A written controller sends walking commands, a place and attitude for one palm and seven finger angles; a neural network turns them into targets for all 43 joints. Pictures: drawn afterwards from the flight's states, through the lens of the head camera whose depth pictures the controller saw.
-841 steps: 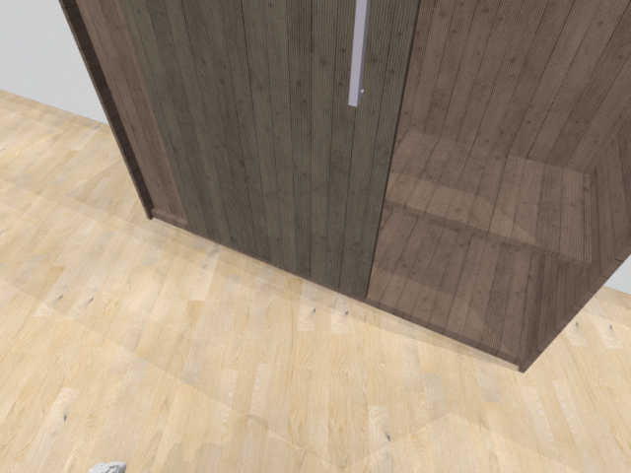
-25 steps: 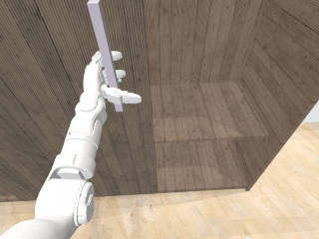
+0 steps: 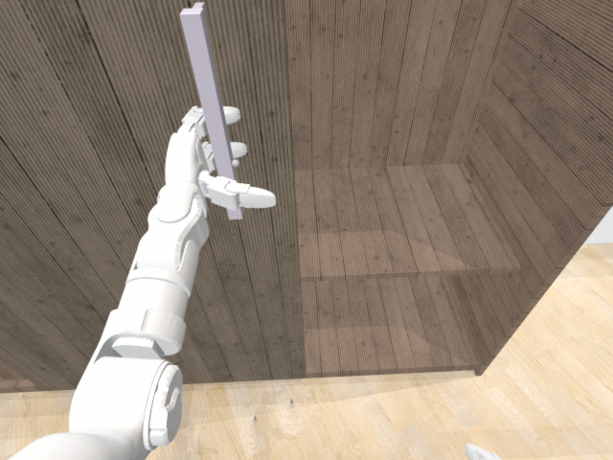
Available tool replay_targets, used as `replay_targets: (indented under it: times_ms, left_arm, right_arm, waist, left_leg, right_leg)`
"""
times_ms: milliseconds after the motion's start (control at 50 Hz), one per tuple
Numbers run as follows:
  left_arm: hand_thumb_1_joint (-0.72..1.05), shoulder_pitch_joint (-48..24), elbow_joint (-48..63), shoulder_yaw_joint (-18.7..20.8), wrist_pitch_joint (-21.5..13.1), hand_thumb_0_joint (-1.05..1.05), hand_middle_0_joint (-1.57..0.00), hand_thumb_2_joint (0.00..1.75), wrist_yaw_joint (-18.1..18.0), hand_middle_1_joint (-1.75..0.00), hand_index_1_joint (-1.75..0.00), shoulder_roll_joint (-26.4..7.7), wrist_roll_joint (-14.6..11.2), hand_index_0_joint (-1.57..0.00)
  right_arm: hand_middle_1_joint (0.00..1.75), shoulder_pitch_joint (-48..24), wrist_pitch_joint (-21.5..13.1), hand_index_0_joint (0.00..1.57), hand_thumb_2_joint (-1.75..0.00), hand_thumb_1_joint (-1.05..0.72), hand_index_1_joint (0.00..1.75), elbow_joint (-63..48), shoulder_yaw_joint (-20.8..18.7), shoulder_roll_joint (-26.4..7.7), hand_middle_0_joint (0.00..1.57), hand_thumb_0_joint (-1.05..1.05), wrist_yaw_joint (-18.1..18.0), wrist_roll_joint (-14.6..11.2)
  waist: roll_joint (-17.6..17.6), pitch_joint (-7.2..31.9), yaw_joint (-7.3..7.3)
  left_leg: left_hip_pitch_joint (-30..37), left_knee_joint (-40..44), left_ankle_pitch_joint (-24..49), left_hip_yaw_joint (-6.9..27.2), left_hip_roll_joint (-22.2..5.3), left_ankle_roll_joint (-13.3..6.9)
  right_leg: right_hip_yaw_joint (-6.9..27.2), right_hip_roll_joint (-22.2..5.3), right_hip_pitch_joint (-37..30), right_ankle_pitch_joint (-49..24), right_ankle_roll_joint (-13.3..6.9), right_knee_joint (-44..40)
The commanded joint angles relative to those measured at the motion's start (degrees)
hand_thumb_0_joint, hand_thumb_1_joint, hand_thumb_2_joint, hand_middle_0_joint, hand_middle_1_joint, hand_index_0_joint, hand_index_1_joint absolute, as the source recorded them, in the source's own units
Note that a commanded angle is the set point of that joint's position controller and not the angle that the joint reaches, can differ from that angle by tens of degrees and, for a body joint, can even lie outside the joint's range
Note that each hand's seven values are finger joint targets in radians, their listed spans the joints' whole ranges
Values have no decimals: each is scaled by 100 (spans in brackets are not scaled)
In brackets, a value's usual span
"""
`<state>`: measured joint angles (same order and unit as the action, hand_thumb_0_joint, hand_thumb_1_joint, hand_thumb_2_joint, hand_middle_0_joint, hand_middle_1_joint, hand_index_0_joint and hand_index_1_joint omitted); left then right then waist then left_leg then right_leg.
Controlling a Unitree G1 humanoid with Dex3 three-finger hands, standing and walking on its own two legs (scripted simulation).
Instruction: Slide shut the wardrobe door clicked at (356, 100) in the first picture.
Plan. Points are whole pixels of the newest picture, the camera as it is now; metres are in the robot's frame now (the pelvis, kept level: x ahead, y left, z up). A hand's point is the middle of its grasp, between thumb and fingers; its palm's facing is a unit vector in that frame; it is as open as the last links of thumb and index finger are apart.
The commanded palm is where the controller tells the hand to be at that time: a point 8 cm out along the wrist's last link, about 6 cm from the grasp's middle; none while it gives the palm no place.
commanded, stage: slide the fingers in behind the handle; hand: left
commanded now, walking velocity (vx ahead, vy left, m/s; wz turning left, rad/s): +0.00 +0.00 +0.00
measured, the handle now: (220, 127) +0.49 +0.13 +0.21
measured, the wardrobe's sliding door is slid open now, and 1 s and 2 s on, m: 0.57 0.57 0.57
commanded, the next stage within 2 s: grip the handle and tug to test in 0.04 s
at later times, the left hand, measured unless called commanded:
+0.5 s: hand (234, 162) +0.43 +0.10 +0.20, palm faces +0.06 -1.00 +0.01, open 10.9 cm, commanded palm +0.41 +0.15 +0.18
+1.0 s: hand (235, 160) +0.44 +0.10 +0.19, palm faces +0.07 -1.00 +0.00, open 5.7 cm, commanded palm +0.42 +0.14 +0.18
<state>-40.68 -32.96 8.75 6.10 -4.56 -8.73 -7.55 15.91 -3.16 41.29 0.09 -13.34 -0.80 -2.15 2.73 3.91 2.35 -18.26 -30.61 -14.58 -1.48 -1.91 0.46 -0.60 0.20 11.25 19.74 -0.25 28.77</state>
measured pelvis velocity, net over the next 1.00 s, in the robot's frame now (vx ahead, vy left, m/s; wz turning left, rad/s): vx -0.01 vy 0.00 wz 0.00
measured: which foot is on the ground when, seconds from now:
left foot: down 0.00-1.00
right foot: down 0.00-1.00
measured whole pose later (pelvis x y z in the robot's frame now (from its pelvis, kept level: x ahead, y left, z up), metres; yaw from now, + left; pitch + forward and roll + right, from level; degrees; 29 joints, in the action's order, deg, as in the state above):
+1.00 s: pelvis -0.01 +0.00 +0.00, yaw +0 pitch +3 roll +0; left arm -44.3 -37.9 8.9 4.3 -5.7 -9.2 -7.0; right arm 17.4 -3.9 42.7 -0.2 -13.6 -0.7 -2.0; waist 2.8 3.6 2.7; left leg -19.5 -30.8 -14.1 -1.2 -1.8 0.3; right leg -0.8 0.2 12.4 19.3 -0.1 28.9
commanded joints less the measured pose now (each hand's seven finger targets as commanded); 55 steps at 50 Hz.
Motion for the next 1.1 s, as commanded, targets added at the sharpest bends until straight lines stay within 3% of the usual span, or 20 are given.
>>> replay_targets:
  times_ms: [0,40,60,80,120,200,260,320,360,400,460,540,660,700,720,800,860,960,980,1080]
  left_arm:
    - [-50,-2972,1282,97,-390,0,-30,30,4,-120,-120,-790,-25,-30]
    - [-50,-2970,1288,113,-396,0,-30,30,-11,-120,-120,-778,-28,-30]
    - [-50,-2847,1211,284,-391,0,-30,30,-35,-120,-120,-985,-9,-30]
    - [-50,-2917,1447,239,-427,0,-30,30,-22,-120,-120,-943,-11,-30]
    - [-50,-2833,1343,193,-407,0,-30,30,-9,-120,-120,-867,-11,-30]
    - [-31,-2921,1273,23,-412,0,-32,38,-23,-123,-123,-687,3,-32]
    - [-17,-2996,1081,102,-404,0,-33,44,-52,-125,-125,-835,30,-33]
    - [-3,-3113,1224,-63,-449,0,-35,50,-66,-127,-127,-617,43,-35]
    - [6,-2924,1086,199,-436,0,-36,54,-92,-128,-128,-907,17,-36]
    - [15,-3179,1105,47,-460,0,-37,58,-66,-129,-129,-746,5,-37]
    - [29,-3012,980,274,-487,0,-38,64,-66,-131,-131,-1008,27,-38]
    - [48,-3145,1171,5,-545,0,-41,72,-26,-134,-134,-677,32,-41]
    - [76,-3231,852,218,-536,0,-44,84,-35,-138,-138,-1001,37,-44]
    - [85,-3263,899,155,-557,0,-44,88,-14,-139,-139,-889,14,-44]
    - [90,-3214,932,43,-559,0,-45,90,12,-140,-140,-757,22,-45]
    - [90,-3387,911,-134,-600,0,-45,90,-22,-140,-140,-588,60,-45]
    - [90,-3219,734,57,-578,0,-45,90,-47,-140,-140,-795,48,-45]
    - [90,-3226,667,99,-574,0,-45,90,-5,-140,-140,-823,4,-45]
    - [90,-3434,800,-64,-600,0,-45,90,4,-140,-140,-674,16,-45]
    - [90,-3345,864,3,-632,0,-45,90,-10,-140,-140,-736,43,-45]
  right_arm:
    - [30,-258,-234,20,-90,-90,30,-666,-233,-686,20,0,-87,8]
    - [30,-242,-231,20,-90,-90,30,-681,-233,-687,20,0,-90,19]
    - [30,-230,-220,20,-90,-90,30,-667,-251,-719,20,0,-95,29]
    - [30,-258,-224,20,-90,-90,30,-708,-241,-692,20,0,-91,33]
    - [30,-265,-220,20,-90,-90,30,-701,-239,-679,20,0,-99,20]
    - [30,-253,-235,20,-90,-90,30,-692,-231,-669,20,0,-83,14]
    - [30,-209,-214,20,-90,-90,30,-630,-238,-710,20,0,-100,23]
    - [30,-196,-261,20,-90,-90,30,-644,-249,-674,20,0,-79,19]
    - [30,-170,-249,20,-90,-90,30,-606,-259,-723,20,0,-82,29]
    - [30,-172,-258,20,-90,-90,30,-600,-248,-699,20,0,-96,24]
    - [30,-146,-258,20,-90,-90,30,-584,-256,-742,20,0,-99,36]
    - [30,-133,-304,20,-90,-90,30,-619,-263,-673,20,0,-72,26]
    - [30,-84,-282,20,-90,-90,30,-540,-254,-746,20,0,-93,26]
    - [30,-98,-305,20,-90,-90,30,-568,-260,-722,20,0,-89,24]
    - [30,-111,-311,20,-90,-90,30,-585,-269,-701,20,0,-81,13]
    - [30,-39,-339,20,-90,-90,30,-561,-272,-702,20,0,-51,22]
    - [30,-16,-307,20,-90,-90,30,-516,-284,-750,20,0,-53,24]
    - [30,-46,-300,20,-90,-90,30,-511,-279,-752,20,0,-72,22]
    - [30,-54,-308,20,-90,-90,30,-532,-261,-724,20,0,-65,15]
    - [30,-56,-311,20,-90,-90,30,-558,-274,-717,20,0,-52,22]
  waist:
    - [-481,1425,86]
    - [-504,1500,70]
    - [-555,1555,3]
    - [-354,1741,9]
    - [-462,1643,23]
    - [-399,1445,70]
    - [-450,1382,78]
    - [-294,1554,111]
    - [-478,1589,19]
    - [-525,1492,132]
    - [-498,1569,27]
    - [-266,1633,108]
    - [-499,1382,100]
    - [-505,1461,128]
    - [-321,1543,117]
    - [-338,1570,182]
    - [-498,1578,129]
    - [-671,1491,135]
    - [-452,1451,191]
    - [-408,1575,140]
  left_leg:
    - [1368,83,1688,-29,168,-258]
    - [1392,88,1767,-12,171,-254]
    - [1365,86,1813,-39,169,-254]
    - [1454,95,1870,-38,177,-248]
    - [1431,94,1859,-39,164,-241]
    - [1400,110,1710,-8,148,-238]
    - [1333,123,1595,-8,146,-235]
    - [1518,104,1688,36,129,-222]
    - [1409,112,1697,29,134,-224]
    - [1355,132,1529,17,143,-237]
    - [1304,139,1594,-3,148,-236]
    - [1490,86,1754,-14,146,-235]
    - [1240,145,1452,-20,154,-250]
    - [1283,132,1492,-17,155,-254]
    - [1363,119,1540,-33,156,-241]
    - [1431,96,1572,31,142,-239]
    - [1367,76,1659,16,153,-246]
    - [1268,97,1562,-5,157,-257]
    - [1301,114,1517,1,164,-255]
    - [1362,64,1637,12,172,-253]
  right_leg:
    - [-125,195,312,-2523,-30,-373]
    - [-137,204,283,-2561,-40,-341]
    - [-130,194,176,-2598,-43,-356]
    - [-112,178,120,-2661,-47,-329]
    - [-131,194,174,-2638,-39,-337]
    - [-140,210,327,-2412,-50,-373]
    - [-131,208,354,-2263,-48,-412]
    - [-149,217,457,-2253,-56,-366]
    - [-142,220,303,-2283,-59,-392]
    - [-137,220,379,-2207,-36,-402]
    - [-120,212,262,-2285,-52,-387]
    - [-124,216,381,-2394,-45,-369]
    - [-114,215,366,-2176,-42,-441]
    - [-107,212,356,-2253,-37,-412]
    - [-104,211,390,-2258,-43,-394]
    - [-127,221,511,-2183,-45,-375]
    - [-129,221,408,-2316,-48,-377]
    - [-119,212,351,-2326,-31,-406]
    - [-121,208,427,-2274,-36,-387]
    - [-126,207,388,-2347,-50,-346]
